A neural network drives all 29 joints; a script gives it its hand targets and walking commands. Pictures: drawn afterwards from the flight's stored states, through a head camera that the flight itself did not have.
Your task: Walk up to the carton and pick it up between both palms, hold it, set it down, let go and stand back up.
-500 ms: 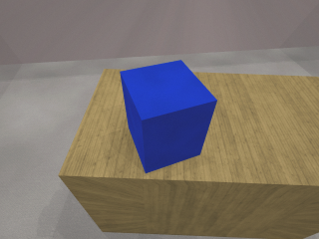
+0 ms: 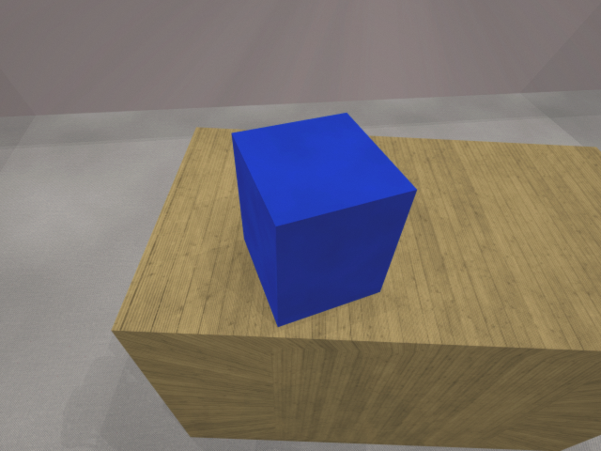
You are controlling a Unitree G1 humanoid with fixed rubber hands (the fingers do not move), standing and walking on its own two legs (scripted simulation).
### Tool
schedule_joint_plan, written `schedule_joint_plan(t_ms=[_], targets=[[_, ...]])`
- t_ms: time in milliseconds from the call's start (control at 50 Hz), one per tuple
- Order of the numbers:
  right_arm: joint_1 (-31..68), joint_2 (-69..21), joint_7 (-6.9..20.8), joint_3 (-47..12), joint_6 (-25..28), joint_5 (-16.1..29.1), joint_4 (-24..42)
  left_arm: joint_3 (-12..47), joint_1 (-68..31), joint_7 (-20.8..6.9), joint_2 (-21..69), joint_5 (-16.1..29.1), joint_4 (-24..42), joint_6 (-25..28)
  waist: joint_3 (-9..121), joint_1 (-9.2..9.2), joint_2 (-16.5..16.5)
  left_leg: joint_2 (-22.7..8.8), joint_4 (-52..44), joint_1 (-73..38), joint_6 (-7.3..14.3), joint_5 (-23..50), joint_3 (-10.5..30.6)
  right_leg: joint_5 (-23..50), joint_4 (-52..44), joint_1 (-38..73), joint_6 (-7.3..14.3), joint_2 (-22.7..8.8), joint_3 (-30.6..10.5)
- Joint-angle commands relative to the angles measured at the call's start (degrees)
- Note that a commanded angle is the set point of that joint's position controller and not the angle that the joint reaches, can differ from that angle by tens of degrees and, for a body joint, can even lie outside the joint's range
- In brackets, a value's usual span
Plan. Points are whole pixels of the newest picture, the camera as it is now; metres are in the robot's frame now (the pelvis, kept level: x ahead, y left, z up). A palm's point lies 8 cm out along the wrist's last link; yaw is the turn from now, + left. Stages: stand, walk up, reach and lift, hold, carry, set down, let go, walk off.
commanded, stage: walk up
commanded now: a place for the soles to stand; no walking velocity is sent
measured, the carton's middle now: (312, 219) +0.47 +0.00 +0.04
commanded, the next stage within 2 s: reach and lift in 0.44 s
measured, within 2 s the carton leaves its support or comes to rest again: neither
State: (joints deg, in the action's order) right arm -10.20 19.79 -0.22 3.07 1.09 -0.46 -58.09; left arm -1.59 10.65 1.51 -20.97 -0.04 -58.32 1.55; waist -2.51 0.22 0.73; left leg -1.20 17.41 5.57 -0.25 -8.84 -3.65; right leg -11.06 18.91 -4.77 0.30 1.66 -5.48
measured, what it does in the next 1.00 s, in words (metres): stands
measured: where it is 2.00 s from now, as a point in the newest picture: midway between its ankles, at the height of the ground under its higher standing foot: outside the picture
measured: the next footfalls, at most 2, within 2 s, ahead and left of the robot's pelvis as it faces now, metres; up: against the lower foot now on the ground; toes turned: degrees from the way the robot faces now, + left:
none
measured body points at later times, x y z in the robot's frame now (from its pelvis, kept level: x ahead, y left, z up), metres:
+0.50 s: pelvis +0.01 +0.00 +0.00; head +0.01 +0.00 +0.45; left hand +0.09 +0.31 -0.12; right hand +0.09 -0.31 -0.12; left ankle +0.01 +0.12 -0.75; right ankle -0.01 -0.12 -0.75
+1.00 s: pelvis +0.00 -0.04 -0.01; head -0.03 -0.02 +0.44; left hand +0.17 +0.25 -0.07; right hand +0.17 -0.34 -0.06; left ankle +0.01 +0.12 -0.75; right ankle -0.01 -0.12 -0.75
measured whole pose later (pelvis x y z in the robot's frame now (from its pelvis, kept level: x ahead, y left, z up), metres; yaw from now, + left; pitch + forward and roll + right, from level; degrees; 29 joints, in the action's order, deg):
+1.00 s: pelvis +0.00 -0.04 -0.01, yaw +3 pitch -8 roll +1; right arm -10.0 23.1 6.8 4.3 2.2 3.1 -41.8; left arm -6.6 7.0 2.2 -15.5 -6.3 -24.4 -26.2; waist -2.5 0.5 3.3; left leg -2.6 25.7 5.0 -2.8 -13.3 0.5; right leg -17.2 27.8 -3.2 2.8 2.6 0.2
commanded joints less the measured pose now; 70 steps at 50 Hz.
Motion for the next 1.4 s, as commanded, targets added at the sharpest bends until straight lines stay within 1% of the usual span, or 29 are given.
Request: schedule_joint_plan(t_ms=[0,220,420,440,460,480,500,520,540,560,580,620,640,660,680,720,760,780,820,860,900,940,1020,1080,1120,1200,1260,1300,1380], targets=[[1.2,10.8,-0.3,1.9,0.8,0.1,3.1,-1.8,-0.6,0.5,-10.0,0.0,3.0,0.8,1.1,0.02,-1.1,-7.9,-2.6,-2.8,1.9,2.9,5.9,8.6,-2.8,-4.8,2.0,-7.6,-4.6],[1.7,11.0,-0.3,2.0,0.6,0.2,3.4,-1.6,-0.8,0.7,-10.1,0.1,3.1,0.8,1.7,0.1,-1.0,-8.0,-1.9,-3.6,1.9,5.2,5.2,11.2,-2.0,-4.4,2.0,-7.7,-4.5],[2.0,11.0,-0.3,2.0,0.5,0.2,3.4,-1.5,-1.1,0.8,-10.2,0.1,3.1,0.8,1.6,0.13,-0.7,-8.0,-1.7,-3.8,1.9,5.1,4.8,11.7,-1.9,-4.5,2.1,-7.7,-4.7],[26.9,3.7,1.2,4.3,7.2,-6.5,5.2,-2.9,-30.8,1.1,-8.8,1.4,22.7,-10.5,-1.2,-0.07,-0.6,-3.4,6.8,6.8,-1.8,-8.2,1.2,-9.4,3.6,-13.0,2.6,-2.7,8.5],[21.7,6.6,3.1,7.1,7.1,-6.0,4.5,-1.7,-28.2,1.7,-7.1,-0.3,21.5,-16.8,-6.3,2.65,-0.1,-3.1,8.4,7.4,-1.7,-15.5,0.8,-11.6,5.4,-15.1,2.9,-2.1,10.2],[20.7,8.0,3.9,6.7,6.2,-6.7,6.7,-2.3,-28.0,1.3,-7.0,-1.4,25.0,-20.0,-5.8,2.33,1.8,-2.4,9.8,6.8,-1.0,-17.0,0.2,-11.1,7.0,-14.9,2.4,-2.1,10.4],[18.3,8.9,4.4,8.2,5.1,-6.6,6.5,-2.5,-25.5,0.8,-5.9,-2.2,26.0,-22.5,-4.0,3.34,2.5,-2.4,12.0,2.9,-0.8,-16.5,1.5,-9.9,7.5,-17.4,2.3,-1.8,9.5],[17.2,10.1,4.7,9.0,4.6,-5.7,7.2,-2.4,-23.5,0.4,-5.0,-2.7,27.6,-25.1,-0.9,2.93,2.6,-2.5,14.4,-0.7,-0.9,-14.5,2.2,-7.3,8.5,-18.5,2.6,-2.0,9.6],[15.0,10.4,4.7,8.8,4.1,-4.3,8.3,-2.4,-21.6,0.1,-4.6,-3.5,30.3,-27.2,2.6,3.06,2.2,-2.2,16.3,-3.6,-1.1,-11.2,2.1,-3.6,9.6,-19.1,2.9,-2.2,9.9],[12.4,10.9,4.5,9.3,3.8,-3.1,8.6,-2.6,-19.7,-0.1,-4.5,-4.3,32.2,-28.8,6.5,3.88,1.0,-2.2,18.0,-6.8,-1.7,-6.4,2.5,1.3,11.1,-19.3,2.8,-1.8,10.3],[10.3,11.6,4.4,9.5,3.6,-1.7,8.9,-2.7,-17.5,-0.3,-4.4,-4.9,33.5,-30.1,10.2,4.43,0.1,-2.4,19.3,-9.4,-2.4,-1.0,2.9,6.6,12.6,-18.7,2.5,-1.4,10.7],[7.6,12.9,4.3,8.5,3.5,0.9,8.7,-3.1,-13.1,-0.1,-3.1,-6.2,36.0,-31.5,16.8,3.99,-3.2,-2.9,19.8,-13.1,-3.9,12.8,3.9,15.5,14.0,-15.4,2.6,-0.5,10.9],[7.1,13.7,4.6,8.1,3.8,1.9,9.0,-3.6,-11.2,0.3,-2.5,-6.8,37.2,-31.6,18.6,3.38,-4.7,-3.0,19.5,-14.1,-4.4,18.7,4.3,18.3,13.6,-14.1,2.7,-0.2,10.8],[6.9,14.4,5.0,7.4,4.2,2.8,9.7,-4.1,-9.5,0.5,-2.0,-7.3,38.0,-31.4,19.1,2.83,-5.3,-2.8,19.0,-14.4,-4.5,22.2,4.6,20.6,12.9,-12.7,2.7,0.2,10.7],[7.1,15.1,5.4,6.8,4.7,3.5,10.5,-4.7,-8.4,0.7,-1.8,-7.8,38.8,-30.9,18.7,2.52,-5.2,-2.5,18.4,-14.0,-4.3,23.8,4.8,22.4,12.0,-11.6,2.6,0.5,10.6],[7.7,16.0,6.2,5.5,5.5,4.6,12.5,-6.1,-7.3,0.8,-1.7,-8.6,39.3,-29.5,16.7,1.64,-4.3,-1.6,16.7,-11.9,-3.8,23.3,4.5,26.7,10.3,-8.4,2.3,0.9,10.2],[8.3,15.8,6.7,4.5,6.0,4.7,14.4,-7.3,-7.3,0.8,-1.7,-9.1,39.2,-28.1,12.8,0.65,-2.5,-0.5,13.9,-8.2,-3.0,19.6,3.8,29.3,8.8,-5.1,1.6,0.8,9.6],[8.5,15.3,6.8,4.1,6.0,4.5,15.3,-7.7,-7.8,0.8,-1.7,-9.2,39.2,-27.5,10.2,0.22,-1.4,0.0,12.3,-6.6,-2.6,16.8,3.3,29.0,7.8,-4.3,1.1,0.5,9.2],[8.5,13.9,6.9,3.4,5.4,3.9,17.7,-8.2,-9.4,0.9,-1.8,-8.8,39.8,-26.7,4.3,-0.51,1.0,1.0,9.1,-4.5,-1.5,10.2,2.1,25.5,5.4,-4.9,0.1,-0.5,8.2],[8.1,12.1,7.0,2.7,4.0,3.5,20.3,-7.5,-11.0,1.1,-1.2,-7.6,40.4,-26.4,-0.7,-0.86,3.0,1.5,6.3,-3.5,-0.6,4.2,0.9,19.8,2.8,-7.4,-0.7,-1.8,7.1],[7.0,10.1,7.0,2.2,2.0,3.5,23.2,-6.3,-12.1,1.1,-0.6,-6.0,41.4,-26.4,-3.9,-0.79,3.8,1.7,4.4,-3.2,0.0,-0.5,-0.1,14.2,0.7,-9.9,-1.2,-3.2,5.6],[5.8,8.8,7.1,2.2,-0.2,4.0,26.5,-5.2,-12.6,1.0,-0.1,-4.5,43.5,-26.4,-4.3,-0.51,3.1,1.7,3.6,-3.9,0.1,-2.6,-0.6,9.5,-0.7,-11.9,-1.3,-4.2,4.3],[3.1,7.7,6.7,4.0,-3.8,4.3,32.6,-4.3,-13.4,1.0,0.8,-2.4,48.2,-26.7,-1.5,0.68,1.6,1.4,4.5,-6.4,-0.4,-5.0,-0.4,-0.7,-2.7,-14.9,0.1,-5.6,2.0],[1.2,7.2,6.3,5.5,-4.5,4.1,36.8,-4.6,-12.7,1.4,1.4,-1.8,51.0,-26.4,1.6,1.08,2.1,1.4,6.5,-11.4,-0.8,-5.6,0.0,-8.4,-4.3,-18.9,1.7,-6.6,0.8],[1.1,7.1,6.1,6.1,-4.1,3.9,39.1,-4.9,-12.2,1.9,1.6,-1.4,52.4,-25.6,3.4,0.72,2.8,1.3,7.2,-14.2,-0.9,-6.1,0.3,-11.8,-5.3,-21.0,2.2,-6.8,0.6],[3.7,7.6,6.5,7.2,-3.1,2.8,42.3,-5.0,-12.1,3.7,2.6,-0.6,53.3,-23.5,4.0,-0.58,5.1,1.0,5.4,-12.2,-0.1,-9.0,0.5,-14.6,-5.4,-20.7,2.0,-5.4,1.6],[5.4,8.9,7.5,7.6,-3.0,2.5,42.6,-4.3,-11.3,4.8,4.6,-0.1,52.4,-22.7,2.4,-1.4,6.4,0.6,2.9,-9.6,0.6,-10.5,0.7,-13.6,-4.9,-19.3,1.8,-3.7,3.0],[5.9,10.1,8.5,7.6,-3.1,2.8,41.4,-3.9,-10.3,5.4,6.1,-0.1,51.1,-22.3,1.2,-1.82,6.4,0.2,1.1,-8.2,0.9,-10.4,1.0,-11.1,-4.3,-17.5,1.8,-2.3,4.0],[5.6,12.8,11.0,7.0,-2.7,4.8,37.3,-3.4,-8.0,6.2,9.4,-1.0,49.3,-21.6,0.4,-2.47,4.4,-0.5,-1.2,-8.2,0.5,-7.6,1.9,-5.5,-3.4,-14.9,2.4,-0.4,5.4]])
